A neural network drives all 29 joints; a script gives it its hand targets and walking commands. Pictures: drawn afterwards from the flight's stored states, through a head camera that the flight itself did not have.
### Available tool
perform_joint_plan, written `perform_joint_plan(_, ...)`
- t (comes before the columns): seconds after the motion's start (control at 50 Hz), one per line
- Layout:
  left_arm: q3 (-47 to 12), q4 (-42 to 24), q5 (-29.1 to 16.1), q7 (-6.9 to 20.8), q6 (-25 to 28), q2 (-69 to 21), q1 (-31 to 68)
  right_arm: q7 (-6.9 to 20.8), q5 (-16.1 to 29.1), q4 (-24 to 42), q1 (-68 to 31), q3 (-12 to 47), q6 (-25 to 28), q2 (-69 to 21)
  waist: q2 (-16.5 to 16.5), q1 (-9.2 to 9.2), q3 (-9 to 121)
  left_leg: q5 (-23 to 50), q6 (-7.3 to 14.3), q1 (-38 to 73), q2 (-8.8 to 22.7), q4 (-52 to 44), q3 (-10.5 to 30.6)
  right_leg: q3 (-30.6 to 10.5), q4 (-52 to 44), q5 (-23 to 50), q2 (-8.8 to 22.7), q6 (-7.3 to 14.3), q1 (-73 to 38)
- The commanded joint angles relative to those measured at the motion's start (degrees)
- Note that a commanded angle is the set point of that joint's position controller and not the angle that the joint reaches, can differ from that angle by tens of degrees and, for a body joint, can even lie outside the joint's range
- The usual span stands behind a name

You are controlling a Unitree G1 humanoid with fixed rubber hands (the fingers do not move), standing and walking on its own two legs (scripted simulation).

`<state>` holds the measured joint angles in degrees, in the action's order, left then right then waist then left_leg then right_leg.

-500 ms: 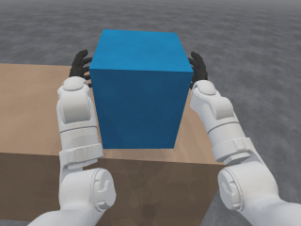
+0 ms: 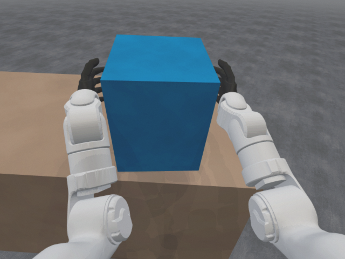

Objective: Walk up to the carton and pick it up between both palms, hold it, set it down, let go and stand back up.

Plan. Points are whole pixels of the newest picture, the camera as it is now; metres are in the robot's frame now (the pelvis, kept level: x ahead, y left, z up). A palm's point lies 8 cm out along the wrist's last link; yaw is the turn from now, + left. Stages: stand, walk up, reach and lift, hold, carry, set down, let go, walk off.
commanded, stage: hold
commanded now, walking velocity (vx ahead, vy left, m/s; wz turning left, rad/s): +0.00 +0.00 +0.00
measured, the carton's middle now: (159, 104) +0.41 +0.00 +0.20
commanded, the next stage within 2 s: set down in 0.32 s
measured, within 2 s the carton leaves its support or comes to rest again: neither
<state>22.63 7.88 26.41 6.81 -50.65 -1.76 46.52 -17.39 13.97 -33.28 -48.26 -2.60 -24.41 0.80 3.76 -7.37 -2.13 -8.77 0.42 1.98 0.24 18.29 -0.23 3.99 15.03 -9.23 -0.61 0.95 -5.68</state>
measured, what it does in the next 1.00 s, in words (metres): stands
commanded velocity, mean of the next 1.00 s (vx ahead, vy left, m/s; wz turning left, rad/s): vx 0.00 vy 0.00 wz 0.00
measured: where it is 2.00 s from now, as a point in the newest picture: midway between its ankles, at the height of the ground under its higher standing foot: outside the picture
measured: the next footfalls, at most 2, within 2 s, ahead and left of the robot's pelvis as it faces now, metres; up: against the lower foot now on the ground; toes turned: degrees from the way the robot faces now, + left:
none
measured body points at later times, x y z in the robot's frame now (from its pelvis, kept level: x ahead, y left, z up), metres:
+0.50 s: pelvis +0.00 +0.00 +0.00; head -0.06 +0.03 +0.44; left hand +0.39 +0.14 +0.27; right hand +0.38 -0.15 +0.25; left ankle +0.03 +0.11 -0.75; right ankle +0.01 -0.11 -0.75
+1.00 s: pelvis +0.01 +0.00 +0.00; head -0.02 +0.05 +0.45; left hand +0.41 +0.15 +0.20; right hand +0.39 -0.15 +0.18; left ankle +0.03 +0.11 -0.75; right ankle +0.01 -0.10 -0.75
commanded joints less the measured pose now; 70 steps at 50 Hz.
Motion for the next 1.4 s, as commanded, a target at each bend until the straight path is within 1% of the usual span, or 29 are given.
perform_joint_plan(0.0, -23.57, -0.32, -10.32, 6.86, 3.12, -29.04, 34.02, 6.97, 4.56, 14.79, -43.97, 17.00, 2.16, -29.17, -5.34, -0.40, 18.71, 7.76, -1.16, 2.74, -1.87, -2.89, -2.17, 1.44, -1.40, 6.37, -2.02, -3.60, -2.48)
perform_joint_plan(0.08, -24.33, -1.64, -10.81, 6.42, 3.66, -29.59, 34.39, 6.74, 5.89, 17.39, -45.63, 19.49, 3.04, -30.18, -4.16, 0.12, 21.06, 13.75, -1.64, 3.32, -2.26, -1.43, -2.56, 1.34, -0.47, 12.63, -2.84, -4.37, -4.91)
perform_joint_plan(0.12, -23.53, -0.87, -9.90, 6.35, 3.15, -29.08, 32.49, 6.69, 5.63, 15.37, -43.97, 19.53, 2.72, -29.50, -3.98, 0.51, 18.25, 13.53, -1.64, 4.30, -2.02, -1.45, -2.87, 1.63, -0.73, 11.07, -2.76, -4.03, -2.90)
perform_joint_plan(0.18, -23.96, -1.47, -9.51, 6.67, 2.56, -29.52, 32.73, 6.84, 5.19, 14.33, -42.75, 18.58, 2.81, -29.61, -5.12, -0.54, 17.14, 10.67, -1.73, 4.86, -1.60, -1.62, -2.65, 1.01, -1.04, 7.54, -2.54, -3.64, -1.73)
perform_joint_plan(0.24, -22.36, 0.55, -9.63, 7.46, 2.77, -28.74, 31.82, 6.36, 4.40, 14.56, -42.75, 17.92, 2.52, -29.69, -3.63, 0.10, 15.73, 8.48, -1.36, 2.19, -2.18, -2.68, -3.19, 1.46, -1.87, 7.03, -2.75, -4.33, -2.76)
perform_joint_plan(0.3, -24.63, -2.73, -10.82, 6.97, 3.46, -30.09, 35.38, 6.55, 4.98, 17.99, -45.76, 18.60, 3.26, -31.11, -5.24, -0.24, 19.87, 10.84, -1.61, 3.57, -2.26, -1.43, -3.28, 1.83, -0.65, 9.30, -2.47, -4.07, -2.55)
perform_joint_plan(0.32, -26.81, -1.93, -12.40, 6.83, 3.58, -29.95, 37.56, 6.29, 4.82, 18.47, -47.67, 18.53, 4.17, -31.19, -3.47, -1.45, 19.89, 9.19, -1.29, 3.01, -2.02, -0.78, -2.74, 2.01, -1.20, 9.28, -2.79, -4.17, -2.19)
perform_joint_plan(0.34, -27.60, -2.47, -12.37, 6.52, 3.54, -29.89, 39.08, 6.14, 4.44, 17.63, -47.97, 19.02, 4.01, -32.29, -4.15, -1.45, 19.52, 7.73, -1.14, 2.82, -2.24, -1.15, -2.91, 1.92, -1.32, 8.67, -2.45, -4.13, -1.94)
perform_joint_plan(0.38, -26.20, 0.22, -12.74, 6.56, 3.69, -29.81, 38.55, 5.97, 2.81, 16.77, -48.17, 16.84, 4.28, -31.16, -2.46, -2.03, 19.07, 5.13, -0.65, 1.90, -2.23, -1.34, -2.01, 2.07, -1.19, 8.68, -2.02, -4.14, -2.11)
perform_joint_plan(0.44, -21.54, 3.44, -9.35, 6.83, 6.17, -27.92, 37.80, 6.82, 0.66, 13.75, -47.05, 13.73, 6.93, -30.03, -3.88, -0.27, 15.76, 1.77, -0.28, -1.05, -2.37, -2.94, -2.72, 1.71, -1.79, 5.61, -1.65, -4.33, -3.49)
perform_joint_plan(0.5, -19.67, 5.15, -8.14, 7.33, 9.13, -28.20, 36.32, 8.15, -2.05, 13.56, -47.01, 12.58, 11.14, -29.35, -3.72, 0.39, 16.11, 0.73, -0.18, 0.46, -2.02, -3.94, -3.32, 2.75, -1.62, 4.21, -1.40, -4.07, -5.45)
perform_joint_plan(0.56, -19.20, 6.78, -6.60, 7.37, 11.77, -27.92, 35.37, 9.50, -5.36, 12.25, -45.78, 10.44, 15.75, -28.43, -2.94, 1.04, 16.53, 2.76, 0.42, 1.12, -2.26, -4.44, -3.61, 3.14, -1.74, 7.63, -0.87, -4.08, -6.33)
perform_joint_plan(0.6, -18.62, 7.19, -5.41, 7.24, 13.10, -27.16, 34.16, 10.50, -7.12, 9.05, -43.49, 10.03, 18.28, -27.37, -3.01, 1.07, 14.87, 2.66, 0.31, 2.12, -1.97, -4.23, -4.06, 3.69, -1.90, 5.16, -1.03, -3.89, -6.34)
perform_joint_plan(0.66, -17.35, 9.63, -3.50, 7.54, 14.03, -26.66, 28.43, 11.42, -10.64, 6.74, -38.96, 6.84, 22.23, -24.32, -3.99, 0.71, 11.81, 7.27, -0.65, 5.66, -1.37, -3.44, -3.78, 4.59, -2.19, 6.38, -0.96, -3.50, -5.09)
perform_joint_plan(0.7, -17.69, 9.25, -3.57, 7.70, 14.40, -26.25, 25.70, 11.52, -12.02, 6.96, -38.00, 6.50, 24.29, -21.98, -2.16, -0.09, 10.61, 10.03, -1.02, 7.08, -1.02, -2.89, -3.92, 5.10, -2.46, 8.15, -1.46, -3.22, -5.48)
perform_joint_plan(0.76, -19.97, 7.64, -4.56, 7.00, 15.42, -27.77, 24.94, 11.58, -11.39, 9.16, -39.80, 9.10, 26.93, -21.95, -2.54, 0.70, 14.04, 15.36, -2.23, 8.09, -0.87, -1.13, -3.73, 6.03, -1.90, 11.30, -1.80, -2.94, -5.81)
perform_joint_plan(0.8, -21.62, 5.99, -4.92, 6.52, 16.01, -28.66, 23.72, 11.90, -11.30, 9.07, -37.87, 9.36, 27.91, -21.63, -4.37, 0.61, 14.16, 18.16, -2.59, 9.20, -0.91, -0.49, -3.41, 5.71, -1.88, 12.85, -1.78, -2.72, -5.17)
perform_joint_plan(0.84, -24.68, 2.30, -6.89, 5.76, 17.12, -29.25, 24.73, 11.97, -10.16, 10.36, -37.20, 12.03, 28.83, -22.50, -4.24, -0.05, 16.93, 22.41, -2.55, 11.96, -0.42, 1.10, -2.48, 5.25, -1.14, 17.04, -1.66, -2.86, -4.73)
perform_joint_plan(0.88, -28.07, -0.21, -8.96, 4.99, 18.39, -29.98, 25.64, 11.49, -8.39, 13.67, -39.12, 14.83, 29.93, -23.72, -4.82, 0.25, 22.49, 25.60, -2.80, 12.79, -0.71, 2.97, -1.93, 5.54, 0.33, 22.20, -1.68, -3.29, -6.40)
perform_joint_plan(0.94, -28.54, 0.34, -8.92, 4.03, 18.74, -28.51, 24.80, 11.00, -7.48, 13.45, -38.96, 15.76, 29.51, -23.39, -5.02, 1.27, 22.18, 22.60, -2.39, 10.40, -0.85, 2.60, -1.76, 5.23, 0.58, 21.41, -1.24, -3.82, -5.47)
perform_joint_plan(0.96, -28.61, 0.60, -9.21, 3.88, 18.90, -28.58, 24.24, 10.71, -7.86, 13.62, -37.66, 15.40, 29.30, -22.68, -4.38, 0.47, 21.98, 20.50, -2.24, 10.24, -1.00, 2.21, -1.77, 4.76, 0.09, 20.70, -0.99, -3.63, -5.57)
perform_joint_plan(1.06, -26.90, 3.27, -9.36, 3.69, 20.03, -27.95, 27.54, 11.48, -9.04, 9.71, -37.71, 13.47, 28.08, -24.60, -4.40, 1.84, 18.86, 11.29, -0.94, 6.72, -0.51, -0.62, -2.41, 4.09, -0.92, 12.27, -0.15, -3.57, -3.02)
perform_joint_plan(1.08, -25.83, 4.62, -9.05, 3.64, 20.27, -28.40, 26.56, 11.68, -9.96, 9.26, -36.62, 12.84, 28.11, -24.86, -3.48, 2.45, 19.28, 11.85, -0.57, 6.53, -0.36, -0.68, -2.31, 4.49, -0.69, 13.11, -0.33, -3.49, -2.57)
perform_joint_plan(1.12, -25.97, 5.91, -9.40, 3.62, 20.65, -28.45, 27.96, 11.71, -10.26, 9.08, -38.05, 11.49, 28.39, -24.77, -4.05, 2.02, 20.81, 10.76, -0.92, 7.28, -0.37, -0.53, -2.78, 4.38, -0.88, 11.83, -0.64, -3.05, -3.20)
perform_joint_plan(1.18, -25.17, 8.20, -9.90, 3.53, 21.19, -28.85, 28.31, 11.83, -11.26, 7.95, -38.49, 10.25, 28.25, -24.91, -3.98, 2.06, 21.10, 13.06, -1.42, 6.26, -0.61, -0.26, -2.60, 4.80, -0.39, 14.56, -0.80, -3.48, -3.90)
perform_joint_plan(1.24, -21.58, 14.14, -7.44, 4.22, 21.03, -27.36, 26.73, 11.77, -13.44, 2.09, -35.95, 6.98, 27.16, -23.65, -2.06, 1.38, 14.45, 7.25, -0.47, 4.02, -0.48, -2.46, -3.41, 4.18, -2.13, 10.03, -0.38, -3.50, -3.02)
perform_joint_plan(1.3, -17.90, 16.26, -6.16, 4.76, 21.71, -26.63, 26.67, 12.51, -14.48, 0.59, -35.68, 4.63, 27.28, -24.47, -2.09, 3.03, 12.62, 3.57, -0.08, 2.56, -0.72, -3.96, -3.97, 4.23, -2.27, 7.76, -0.12, -3.81, -2.89)
perform_joint_plan(1.32, -18.11, 16.77, -6.31, 4.77, 22.09, -27.63, 28.00, 12.78, -14.58, 1.20, -36.32, 4.78, 27.62, -25.41, -2.82, 3.08, 14.06, 3.69, 0.13, 0.94, -0.98, -4.27, -3.89, 3.97, -2.22, 7.84, 0.36, -3.68, -3.24)
perform_joint_plan(1.38, -17.55, 17.87, -6.60, 4.46, 23.88, -26.90, 28.36, 12.97, -16.08, 0.43, -37.76, 4.42, 28.55, -25.66, -1.37, 3.39, 17.58, 6.35, 0.45, 2.65, -0.69, -3.65, -3.93, 4.19, -1.13, 11.35, 0.16, -3.99, -5.31)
